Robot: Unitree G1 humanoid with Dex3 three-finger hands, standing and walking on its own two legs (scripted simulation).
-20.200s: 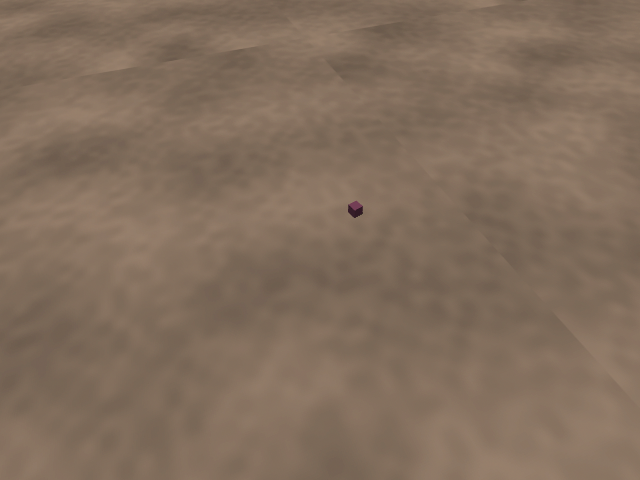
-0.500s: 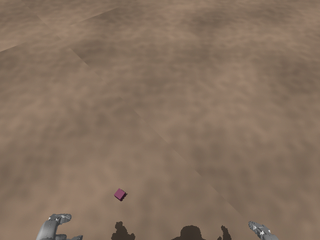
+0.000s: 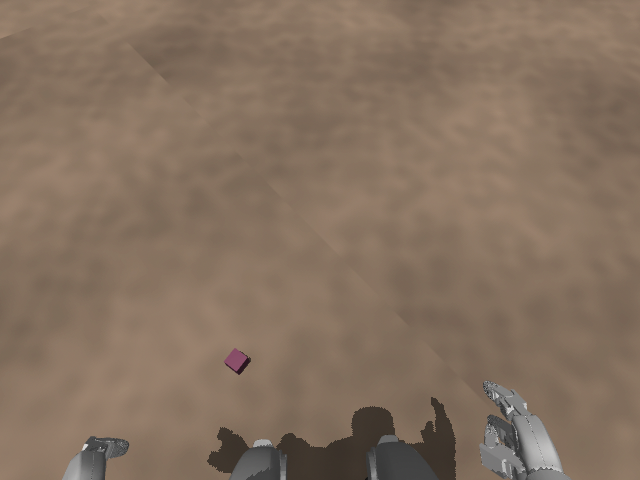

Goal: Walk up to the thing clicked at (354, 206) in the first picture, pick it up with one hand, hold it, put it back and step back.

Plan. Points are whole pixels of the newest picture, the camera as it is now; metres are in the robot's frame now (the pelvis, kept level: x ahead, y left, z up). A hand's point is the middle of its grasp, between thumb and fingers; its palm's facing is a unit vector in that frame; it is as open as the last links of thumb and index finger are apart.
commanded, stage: rise first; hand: left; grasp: from above
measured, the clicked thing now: (237, 361) +0.43 +0.22 -0.67
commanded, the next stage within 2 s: approach in 1.98 s
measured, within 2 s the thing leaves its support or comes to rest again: neither
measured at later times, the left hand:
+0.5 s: hand (142, 462) +0.18 +0.30 -0.28, palm faces -0.25 -0.43 -0.87, open 12.8 cm
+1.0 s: hand (189, 395) +0.31 +0.28 -0.44, palm faces -0.16 -0.42 -0.89, open 12.2 cm
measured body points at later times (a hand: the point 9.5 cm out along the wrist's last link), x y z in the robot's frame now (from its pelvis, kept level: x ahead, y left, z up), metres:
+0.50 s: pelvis -0.05 -0.01 -0.12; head +0.11 +0.00 +0.30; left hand +0.19 +0.31 -0.23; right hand +0.14 -0.27 -0.24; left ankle +0.00 +0.12 -0.66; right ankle +0.00 -0.13 -0.66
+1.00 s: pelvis -0.11 +0.00 -0.29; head +0.10 +0.03 +0.11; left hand +0.31 +0.29 -0.39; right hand -0.05 -0.25 -0.43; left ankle +0.00 +0.12 -0.66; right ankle +0.00 -0.13 -0.66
